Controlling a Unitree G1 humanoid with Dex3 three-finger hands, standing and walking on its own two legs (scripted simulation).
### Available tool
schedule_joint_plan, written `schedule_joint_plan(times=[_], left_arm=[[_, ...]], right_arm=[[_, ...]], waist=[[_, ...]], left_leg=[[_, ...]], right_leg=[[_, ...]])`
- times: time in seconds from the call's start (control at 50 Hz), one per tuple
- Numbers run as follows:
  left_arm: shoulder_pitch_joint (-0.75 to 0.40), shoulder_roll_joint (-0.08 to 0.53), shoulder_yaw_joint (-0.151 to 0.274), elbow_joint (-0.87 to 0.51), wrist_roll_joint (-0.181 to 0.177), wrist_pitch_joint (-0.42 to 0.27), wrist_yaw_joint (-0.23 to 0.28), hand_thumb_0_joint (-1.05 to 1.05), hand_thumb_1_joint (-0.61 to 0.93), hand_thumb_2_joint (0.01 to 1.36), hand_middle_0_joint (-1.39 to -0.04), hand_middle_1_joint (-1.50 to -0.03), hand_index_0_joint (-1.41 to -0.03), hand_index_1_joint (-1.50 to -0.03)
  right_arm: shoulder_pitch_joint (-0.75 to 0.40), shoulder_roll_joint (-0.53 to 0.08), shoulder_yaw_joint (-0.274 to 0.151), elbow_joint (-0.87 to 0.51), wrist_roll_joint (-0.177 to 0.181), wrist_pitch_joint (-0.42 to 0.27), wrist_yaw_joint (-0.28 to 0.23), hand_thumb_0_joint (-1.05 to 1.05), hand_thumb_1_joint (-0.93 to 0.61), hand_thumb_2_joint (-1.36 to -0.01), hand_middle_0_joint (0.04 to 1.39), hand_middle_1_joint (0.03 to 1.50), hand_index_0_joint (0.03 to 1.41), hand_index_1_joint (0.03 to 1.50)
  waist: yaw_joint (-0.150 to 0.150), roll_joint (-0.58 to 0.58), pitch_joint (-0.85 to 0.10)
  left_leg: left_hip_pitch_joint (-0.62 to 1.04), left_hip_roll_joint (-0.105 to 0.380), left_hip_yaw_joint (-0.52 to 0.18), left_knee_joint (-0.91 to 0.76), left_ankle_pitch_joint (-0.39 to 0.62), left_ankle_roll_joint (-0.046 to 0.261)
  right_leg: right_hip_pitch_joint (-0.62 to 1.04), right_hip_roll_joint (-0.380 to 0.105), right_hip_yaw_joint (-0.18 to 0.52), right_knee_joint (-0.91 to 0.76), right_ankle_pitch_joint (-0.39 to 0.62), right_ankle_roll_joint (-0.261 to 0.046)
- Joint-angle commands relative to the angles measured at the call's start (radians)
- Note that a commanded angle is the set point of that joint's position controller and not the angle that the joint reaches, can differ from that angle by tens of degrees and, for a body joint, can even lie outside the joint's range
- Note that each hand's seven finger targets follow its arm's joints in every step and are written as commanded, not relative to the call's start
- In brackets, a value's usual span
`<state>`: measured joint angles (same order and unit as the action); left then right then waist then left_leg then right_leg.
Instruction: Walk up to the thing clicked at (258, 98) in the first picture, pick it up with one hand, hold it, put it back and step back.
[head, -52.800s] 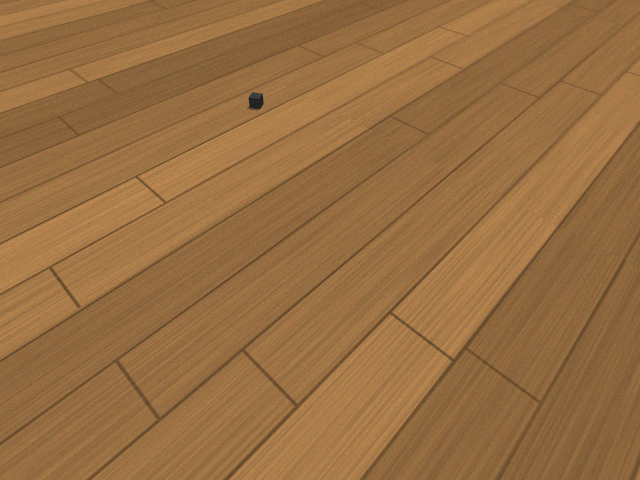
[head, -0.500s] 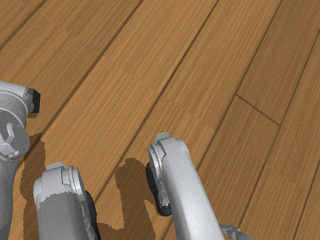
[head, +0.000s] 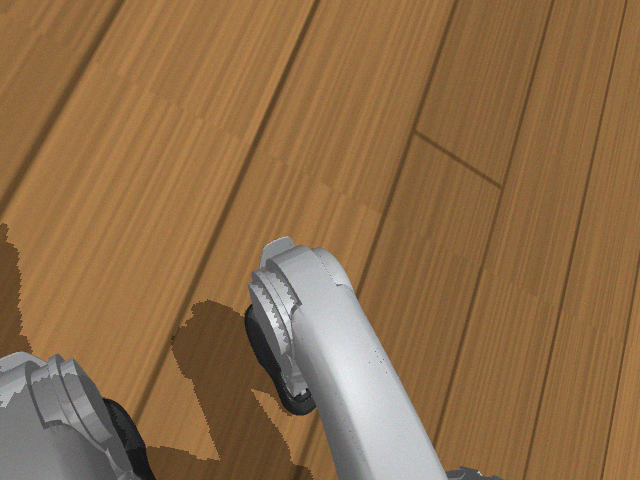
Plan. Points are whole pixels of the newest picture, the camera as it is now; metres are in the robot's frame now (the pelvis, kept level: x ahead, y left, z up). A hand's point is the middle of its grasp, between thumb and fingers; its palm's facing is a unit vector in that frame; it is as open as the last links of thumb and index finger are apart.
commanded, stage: rest palm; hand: left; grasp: from above
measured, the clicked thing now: out of the picture +0.52 +0.28 -0.30
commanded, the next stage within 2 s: none
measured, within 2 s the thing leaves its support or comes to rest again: neither
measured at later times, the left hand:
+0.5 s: hand out of the picture +0.50 +0.24 -0.21, palm faces -0.05 -0.48 -0.87, open 13.9 cm
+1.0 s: hand out of the picture +0.52 +0.24 -0.24, palm faces -0.05 -0.47 -0.88, open 13.9 cm
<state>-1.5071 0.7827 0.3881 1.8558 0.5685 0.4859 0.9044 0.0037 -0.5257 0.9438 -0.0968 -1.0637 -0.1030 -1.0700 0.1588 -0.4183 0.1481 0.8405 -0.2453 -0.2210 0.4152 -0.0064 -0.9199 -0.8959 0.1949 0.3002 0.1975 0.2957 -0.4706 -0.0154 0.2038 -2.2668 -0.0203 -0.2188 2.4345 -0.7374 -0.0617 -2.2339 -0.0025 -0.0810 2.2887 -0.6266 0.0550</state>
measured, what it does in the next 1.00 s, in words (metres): stands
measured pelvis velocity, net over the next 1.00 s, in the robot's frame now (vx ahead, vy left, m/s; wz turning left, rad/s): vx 0.01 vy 0.01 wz -0.04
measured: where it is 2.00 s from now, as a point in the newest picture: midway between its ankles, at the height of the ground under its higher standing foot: (217, 426)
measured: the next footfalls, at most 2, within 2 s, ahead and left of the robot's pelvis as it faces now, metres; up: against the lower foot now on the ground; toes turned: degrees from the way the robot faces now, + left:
none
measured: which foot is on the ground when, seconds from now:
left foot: down 0.00-1.00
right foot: down 0.00-1.00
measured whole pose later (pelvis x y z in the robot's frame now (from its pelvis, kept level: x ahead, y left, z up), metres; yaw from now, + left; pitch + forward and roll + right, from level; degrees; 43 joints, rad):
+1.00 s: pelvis +0.01 +0.01 +0.00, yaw -3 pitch +32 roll -13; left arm -1.49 0.88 0.33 1.79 0.52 0.49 0.90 0.00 -0.46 0.89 -0.12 -0.96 -0.12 -0.97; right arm 0.16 -0.42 0.24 0.70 -0.21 -0.16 0.50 -0.01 -0.91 -0.90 0.19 0.30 0.20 0.30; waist -0.49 -0.06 0.25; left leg -2.28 -0.02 -0.26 2.48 -0.77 -0.05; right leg -2.22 0.00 -0.12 2.29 -0.65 0.07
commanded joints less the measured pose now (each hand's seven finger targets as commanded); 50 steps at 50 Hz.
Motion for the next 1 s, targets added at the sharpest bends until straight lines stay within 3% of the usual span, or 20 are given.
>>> schedule_joint_plan(times=[0.0, 0.02, 0.04, 0.06, 0.12, 0.16, 0.2, 0.26, 0.3, 0.36, 0.42, 0.44, 0.52, 0.56, 0.68, 0.8, 0.84, 0.92, 0.94, 0.98], left_arm=[[-0.349, 0.209, -0.019, -0.182, -0.025, -0.001, 0.060, 0.000, -0.501, 0.898, -0.072, -1.059, -0.083, -1.047], [-0.357, 0.235, -0.014, -0.210, -0.016, -0.001, 0.062, 0.000, -0.488, 0.886, -0.071, -1.066, -0.088, -1.049], [-0.334, 0.216, -0.020, -0.187, -0.018, 0.006, 0.057, 0.000, -0.490, 0.890, -0.077, -1.042, -0.087, -1.031], [-0.323, 0.237, -0.026, -0.194, 0.004, 0.006, 0.050, 0.000, -0.469, 0.878, -0.075, -1.046, -0.091, -1.029], [-0.301, 0.215, -0.049, -0.183, 0.009, 0.014, 0.030, 0.000, -0.469, 0.884, -0.090, -1.011, -0.097, -1.003], [-0.300, 0.204, -0.047, -0.179, 0.004, 0.017, 0.023, 0.000, -0.468, 0.883, -0.081, -1.022, -0.091, -1.012], [-0.283, 0.162, -0.064, -0.160, -0.023, 0.023, 0.010, 0.000, -0.489, 0.901, -0.073, -1.030, -0.080, -1.023], [-0.283, 0.143, -0.075, -0.131, -0.028, 0.021, -0.003, 0.000, -0.482, 0.900, -0.077, -1.021, -0.083, -1.014], [-0.299, 0.122, -0.079, -0.131, -0.050, 0.020, -0.004, 0.000, -0.480, 0.901, -0.076, -1.020, -0.082, -1.014], [-0.320, 0.149, -0.078, -0.133, -0.036, 0.014, 0.002, 0.000, -0.468, 0.889, -0.085, -1.013, -0.091, -1.007], [-0.315, 0.137, -0.086, -0.145, -0.043, 0.003, 0.013, 0.000, -0.477, 0.895, -0.085, -1.012, -0.089, -1.008], [-0.318, 0.170, -0.080, -0.154, -0.019, 0.001, 0.021, 0.000, -0.459, 0.874, -0.091, -1.015, -0.101, -1.005], [-0.318, 0.159, -0.088, -0.155, 0.001, -0.007, 0.031, 0.000, -0.462, 0.879, -0.091, -1.003, -0.099, -0.995], [-0.330, 0.197, -0.085, -0.179, 0.021, -0.006, 0.038, 0.000, -0.468, 0.880, -0.094, -0.999, -0.099, -0.994], [-0.292, 0.149, -0.097, -0.138, -0.019, 0.001, 0.032, 0.000, -0.480, 0.902, -0.094, -0.972, -0.090, -0.976], [-0.309, 0.189, -0.094, -0.147, -0.011, 0.002, 0.037, 0.000, -0.473, 0.902, -0.120, -0.930, -0.106, -0.944], [-0.316, 0.197, -0.095, -0.171, -0.030, 0.002, 0.038, 0.000, -0.467, 0.891, -0.104, -0.969, -0.101, -0.971], [-0.297, 0.218, -0.094, -0.176, -0.023, -0.001, 0.036, 0.000, -0.474, 0.902, -0.116, -0.941, -0.104, -0.953], [-0.314, 0.245, -0.093, -0.184, -0.005, -0.002, 0.035, 0.000, -0.460, 0.891, -0.117, -0.945, -0.110, -0.953], [-0.313, 0.239, -0.097, -0.179, 0.011, -0.004, 0.033, 0.000, -0.454, 0.887, -0.134, -0.921, -0.122, -0.934]], right_arm=[[0.204, -0.286, -0.032, 0.026, 0.000, 0.020, 0.029, 0.000, -0.903, -0.900, 0.199, 0.300, 0.199, 0.300], [0.205, -0.288, -0.029, 0.030, 0.008, 0.028, 0.031, 0.000, -0.902, -0.900, 0.199, 0.300, 0.199, 0.300], [0.199, -0.283, -0.027, 0.024, 0.008, 0.034, 0.034, 0.000, -0.904, -0.901, 0.199, 0.300, 0.199, 0.300], [0.202, -0.289, -0.023, 0.026, 0.016, 0.040, 0.037, 0.000, -0.898, -0.898, 0.199, 0.300, 0.199, 0.300], [0.197, -0.300, -0.027, 0.028, 0.023, 0.056, 0.041, 0.000, -0.900, -0.900, 0.199, 0.300, 0.199, 0.300], [0.215, -0.306, -0.031, 0.022, 0.025, 0.058, 0.048, 0.000, -0.902, -0.900, 0.199, 0.300, 0.199, 0.300], [0.240, -0.311, -0.029, 0.018, 0.024, 0.052, 0.053, 0.000, -0.902, -0.900, 0.199, 0.300, 0.199, 0.300], [0.291, -0.310, -0.026, 0.022, 0.033, 0.050, 0.058, 0.000, -0.900, -0.900, 0.199, 0.300, 0.199, 0.300], [0.294, -0.315, -0.023, 0.006, 0.029, 0.045, 0.060, 0.000, -0.899, -0.899, 0.199, 0.300, 0.199, 0.300], [0.279, -0.319, -0.017, 0.011, 0.035, 0.040, 0.059, 0.000, -0.900, -0.900, 0.199, 0.300, 0.199, 0.300], [0.259, -0.309, -0.006, -0.021, 0.030, 0.039, 0.061, 0.000, -0.898, -0.900, 0.199, 0.300, 0.199, 0.300], [0.245, -0.305, 0.001, -0.022, 0.030, 0.042, 0.059, 0.000, -0.898, -0.900, 0.199, 0.300, 0.199, 0.300], [0.239, -0.300, 0.006, -0.041, 0.031, 0.055, 0.066, 0.000, -0.896, -0.899, 0.199, 0.299, 0.199, 0.299], [0.225, -0.303, 0.007, -0.024, 0.029, 0.057, 0.068, 0.000, -0.899, -0.901, 0.199, 0.300, 0.199, 0.300], [0.255, -0.330, -0.005, -0.075, 0.032, 0.060, 0.079, 0.000, -0.894, -0.899, 0.199, 0.299, 0.199, 0.299], [0.279, -0.337, 0.002, -0.076, 0.039, 0.067, 0.085, 0.000, -0.895, -0.900, 0.199, 0.299, 0.199, 0.299], [0.257, -0.342, 0.006, -0.080, 0.032, 0.069, 0.083, 0.000, -0.898, -0.900, 0.199, 0.300, 0.199, 0.300], [0.251, -0.328, 0.020, -0.089, 0.037, 0.075, 0.080, 0.000, -0.899, -0.901, 0.199, 0.300, 0.199, 0.300], [0.250, -0.326, 0.027, -0.072, 0.036, 0.076, 0.078, 0.000, -0.897, -0.901, 0.199, 0.300, 0.199, 0.300], [0.268, -0.324, 0.030, -0.081, 0.040, 0.079, 0.079, 0.000, -0.897, -0.901, 0.199, 0.300, 0.199, 0.300]], waist=[[-0.053, 0.421, -0.787], [-0.044, 0.432, -0.807], [-0.058, 0.428, -0.766], [-0.055, 0.440, -0.773], [-0.071, 0.415, -0.751], [-0.080, 0.389, -0.756], [-0.100, 0.349, -0.754], [-0.115, 0.334, -0.771], [-0.125, 0.326, -0.755], [-0.119, 0.338, -0.740], [-0.116, 0.366, -0.720], [-0.106, 0.380, -0.724], [-0.110, 0.442, -0.695], [-0.101, 0.441, -0.690], [-0.121, 0.419, -0.691], [-0.120, 0.410, -0.714], [-0.122, 0.420, -0.706], [-0.116, 0.450, -0.709], [-0.113, 0.462, -0.714], [-0.120, 0.459, -0.724]], left_leg=[[0.444, 0.013, 0.157, -0.186, 0.243, 0.077], [0.429, 0.017, 0.161, -0.190, 0.233, 0.080], [0.428, 0.013, 0.151, -0.181, 0.235, 0.084], [0.412, 0.014, 0.151, -0.186, 0.221, 0.086], [0.404, 0.018, 0.140, -0.194, 0.209, 0.082], [0.371, 0.018, 0.138, -0.196, 0.212, 0.084], [0.357, 0.017, 0.132, -0.191, 0.215, 0.081], [0.356, 0.021, 0.114, -0.204, 0.217, 0.075], [0.379, 0.021, 0.097, -0.199, 0.230, 0.074], [0.380, 0.021, 0.086, -0.215, 0.196, 0.074], [0.436, 0.022, 0.075, -0.214, 0.210, 0.071], [0.438, 0.024, 0.077, -0.221, 0.199, 0.073], [0.464, 0.027, 0.081, -0.217, 0.218, 0.068], [0.421, 0.026, 0.095, -0.218, 0.206, 0.075], [0.462, 0.028, 0.063, -0.216, 0.237, 0.070], [0.428, 0.031, 0.067, -0.214, 0.258, 0.069], [0.449, 0.026, 0.071, -0.213, 0.265, 0.069], [0.459, 0.029, 0.070, -0.208, 0.248, 0.072], [0.440, 0.030, 0.076, -0.213, 0.234, 0.075], [0.446, 0.036, 0.073, -0.211, 0.255, 0.070]], right_leg=[[0.562, -0.002, -0.160, -0.163, 0.287, -0.035], [0.569, 0.002, -0.156, -0.170, 0.284, -0.038], [0.539, -0.010, -0.158, -0.159, 0.284, -0.039], [0.524, -0.002, -0.155, -0.167, 0.272, -0.044], [0.510, 0.002, -0.163, -0.167, 0.272, -0.042], [0.524, 0.004, -0.163, -0.178, 0.281, -0.038], [0.545, 0.014, -0.162, -0.181, 0.284, -0.030], [0.542, 0.024, -0.156, -0.191, 0.285, -0.036], [0.529, 0.019, -0.163, -0.178, 0.292, -0.037], [0.505, 0.020, -0.165, -0.183, 0.265, -0.047], [0.489, 0.015, -0.169, -0.161, 0.266, -0.056], [0.479, 0.017, -0.170, -0.167, 0.260, -0.065], [0.455, 0.011, -0.165, -0.160, 0.282, -0.074], [0.471, 0.014, -0.164, -0.176, 0.287, -0.073], [0.467, 0.015, -0.175, -0.156, 0.299, -0.066], [0.508, 0.024, -0.167, -0.173, 0.336, -0.057], [0.524, 0.019, -0.176, -0.160, 0.340, -0.052], [0.510, 0.020, -0.172, -0.160, 0.322, -0.062], [0.511, 0.025, -0.172, -0.169, 0.316, -0.066], [0.506, 0.029, -0.169, -0.175, 0.339, -0.067]])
